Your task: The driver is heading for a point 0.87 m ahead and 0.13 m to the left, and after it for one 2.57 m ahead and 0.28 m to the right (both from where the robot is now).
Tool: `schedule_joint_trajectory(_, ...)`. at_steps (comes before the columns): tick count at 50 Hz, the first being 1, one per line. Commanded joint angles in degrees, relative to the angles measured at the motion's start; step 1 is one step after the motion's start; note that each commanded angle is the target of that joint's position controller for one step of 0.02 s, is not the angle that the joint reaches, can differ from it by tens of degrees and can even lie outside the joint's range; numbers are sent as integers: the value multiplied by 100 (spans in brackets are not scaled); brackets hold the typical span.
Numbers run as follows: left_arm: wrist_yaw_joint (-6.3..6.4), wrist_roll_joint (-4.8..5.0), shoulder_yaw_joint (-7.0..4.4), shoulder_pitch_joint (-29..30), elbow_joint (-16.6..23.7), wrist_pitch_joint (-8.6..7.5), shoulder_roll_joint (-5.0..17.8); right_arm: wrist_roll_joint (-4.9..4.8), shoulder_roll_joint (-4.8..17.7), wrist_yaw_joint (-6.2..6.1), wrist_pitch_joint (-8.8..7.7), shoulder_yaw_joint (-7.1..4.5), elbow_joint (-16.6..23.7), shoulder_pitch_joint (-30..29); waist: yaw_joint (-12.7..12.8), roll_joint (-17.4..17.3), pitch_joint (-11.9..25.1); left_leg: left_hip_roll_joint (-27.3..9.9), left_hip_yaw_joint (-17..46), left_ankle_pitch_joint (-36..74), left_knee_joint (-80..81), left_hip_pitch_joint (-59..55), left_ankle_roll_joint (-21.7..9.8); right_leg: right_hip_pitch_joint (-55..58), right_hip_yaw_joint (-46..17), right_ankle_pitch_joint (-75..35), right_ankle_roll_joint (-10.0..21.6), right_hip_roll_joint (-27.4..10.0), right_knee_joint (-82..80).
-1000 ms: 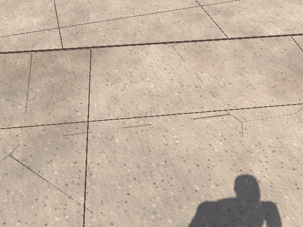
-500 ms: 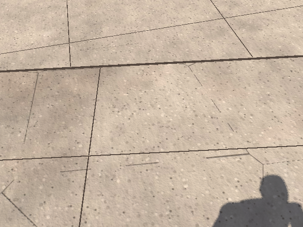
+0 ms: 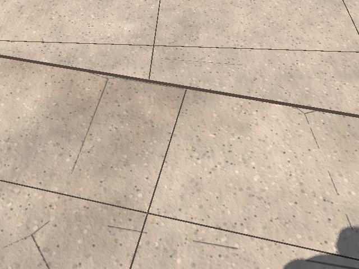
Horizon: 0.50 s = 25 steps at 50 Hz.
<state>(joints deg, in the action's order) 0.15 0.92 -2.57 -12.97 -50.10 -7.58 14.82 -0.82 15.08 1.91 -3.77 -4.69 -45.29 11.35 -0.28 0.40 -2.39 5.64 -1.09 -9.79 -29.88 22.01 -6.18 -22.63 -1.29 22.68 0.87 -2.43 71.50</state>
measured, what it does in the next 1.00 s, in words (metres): walks ahead, turning left: right foot, then left foot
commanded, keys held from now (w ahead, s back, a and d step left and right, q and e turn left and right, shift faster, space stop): w+q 0.64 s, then w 0.26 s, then w+e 0.10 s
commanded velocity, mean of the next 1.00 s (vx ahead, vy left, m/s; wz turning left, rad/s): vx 0.50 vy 0.00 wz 0.47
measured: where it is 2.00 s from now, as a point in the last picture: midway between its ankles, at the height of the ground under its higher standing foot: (125, 141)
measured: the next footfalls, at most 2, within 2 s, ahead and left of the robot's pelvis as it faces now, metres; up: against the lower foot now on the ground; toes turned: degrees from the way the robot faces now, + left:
right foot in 0.36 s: +0.40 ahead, -0.11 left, +0.00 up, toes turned +16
left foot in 0.88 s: +0.54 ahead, +0.25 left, +0.00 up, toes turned +30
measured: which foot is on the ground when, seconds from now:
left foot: down 0.00-0.38, up 0.40-0.86, down 0.88-1.00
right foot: up 0.00-0.34, down 0.36-0.90, up 0.92-1.00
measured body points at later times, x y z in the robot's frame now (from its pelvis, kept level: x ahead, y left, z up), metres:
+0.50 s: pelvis +0.28 -0.03 +0.01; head +0.30 -0.03 +0.45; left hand +0.36 +0.27 -0.09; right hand +0.44 -0.28 -0.11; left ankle +0.17 +0.07 -0.64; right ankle +0.36 -0.12 -0.73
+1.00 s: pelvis +0.50 +0.12 +0.00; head +0.52 +0.15 +0.45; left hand +0.41 +0.40 -0.13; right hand +0.77 -0.03 -0.08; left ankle +0.50 +0.23 -0.73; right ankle +0.47 -0.07 -0.63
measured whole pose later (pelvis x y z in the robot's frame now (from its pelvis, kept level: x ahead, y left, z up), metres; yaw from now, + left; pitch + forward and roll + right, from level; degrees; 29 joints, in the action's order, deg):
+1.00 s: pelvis +0.50 +0.12 +0.00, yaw +28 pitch +2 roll -1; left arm -0.8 2.0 -3.0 -17.0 -50.0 -5.0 17.2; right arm -0.1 14.7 1.8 -3.4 -3.0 -38.3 9.6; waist 1.7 1.1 -2.1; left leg 0.9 -2.4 -11.0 -30.5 21.8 -2.9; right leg -22.6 -0.5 23.9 0.5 -5.0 67.3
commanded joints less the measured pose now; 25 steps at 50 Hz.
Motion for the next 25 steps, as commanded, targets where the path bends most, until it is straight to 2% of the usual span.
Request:
schedule_joint_trajectory(1,25,-106,-222,47,574,-53,713,29,502,-57,-79,-93,445,83,145,-3,642,-1573,2279,1335,1625,-1472,-1198,-1359,-388,-444,-59,-460,-447)
schedule_joint_trajectory(3,48,-172,-207,111,675,64,561,6,674,-118,-97,-131,454,183,199,-70,491,-1449,1943,1767,1742,-996,-1209,-1260,-239,-670,-243,-437,-1009)
schedule_joint_trajectory(5,78,-208,-176,566,866,106,472,-9,854,-202,-91,-180,433,391,85,-168,339,-1273,1681,1875,1781,-755,-1107,-1322,-127,-1314,-387,-318,-1821)
schedule_joint_trajectory(6,76,-204,-156,808,942,108,424,-25,872,-231,-72,-187,419,495,-6,-233,300,-1151,1572,1783,1739,-703,-997,-1273,-108,-1725,-408,-231,-2303)
schedule_joint_trajectory(9,20,-141,-103,1406,1140,77,311,-57,857,-267,-12,-185,389,762,-274,-466,280,-944,1506,1223,1578,-659,-714,-898,-64,-2680,-376,77,-3564)
schedule_joint_trajectory(12,-46,-67,-128,1777,1345,28,444,-86,851,-273,26,-182,327,997,-416,-577,274,-1114,1929,845,1312,-1004,-633,-767,-173,-2729,-312,218,-4080)
schedule_joint_trajectory(15,-117,-51,-207,1715,1416,-71,664,-77,852,-320,79,-189,353,999,-298,-696,319,-1326,2482,757,811,-1543,-549,-569,-308,-2124,-140,272,-4445)
schedule_joint_trajectory(16,-119,-47,-241,1487,1375,-103,723,-68,853,-330,98,-195,389,917,-162,-802,369,-1322,2588,927,616,-1595,-497,-272,-269,-1926,-47,292,-4543)
schedule_joint_trajectory(17,-95,-72,-308,988,1254,-133,823,-62,769,-326,107,-163,455,783,118,-818,580,-1119,2525,1283,198,-1509,-371,447,-172,-1993,101,309,-4792)
schedule_joint_trajectory(18,-59,-167,-393,224,1152,-157,1052,-15,520,-293,82,-69,573,640,493,-609,1212,-831,2220,1251,-909,-1021,-177,1790,-601,-2031,419,-258,-4625)
schedule_joint_trajectory(19,-6,-274,-517,-670,1067,-124,1522,-36,181,-290,40,36,705,1127,547,522,2146,-116,1450,-216,-2850,643,249,3982,-2373,-1662,1148,-1556,-4620)
schedule_joint_trajectory(20,-56,-150,-512,-896,903,-47,1419,-135,317,-286,3,80,766,1556,389,1943,2449,-77,1196,-2467,-4072,2019,381,4624,-4394,-389,1649,-2354,-5168)
schedule_joint_trajectory(21,-42,-79,-377,-590,1043,0,883,-179,863,-279,27,-48,658,1274,477,1101,1626,-469,1303,-2078,-4627,2482,430,3949,-3941,399,1419,-2179,-5344)
schedule_joint_trajectory(22,-19,-93,-307,-324,1098,68,670,-116,971,-273,72,-82,745,756,503,559,989,-683,1053,-1576,-4703,2477,462,3154,-3022,161,1157,-1915,-5420)
schedule_joint_trajectory(23,-25,-125,-258,-54,1078,107,586,-50,881,-258,94,-87,825,500,364,294,525,-848,944,-1230,-4453,2290,479,2359,-2371,-425,1047,-1635,-5614)
schedule_joint_trajectory(24,-28,-152,-217,105,1048,110,487,-24,793,-239,118,-110,860,426,217,364,304,-1024,929,-1012,-4182,2095,470,1878,-1893,-845,966,-1418,-5774)
schedule_joint_trajectory(25,-38,-169,-212,181,1017,100,484,-66,656,-212,153,-96,859,518,107,498,207,-1126,855,-902,-4038,1843,465,1530,-1490,-1096,913,-1263,-5941)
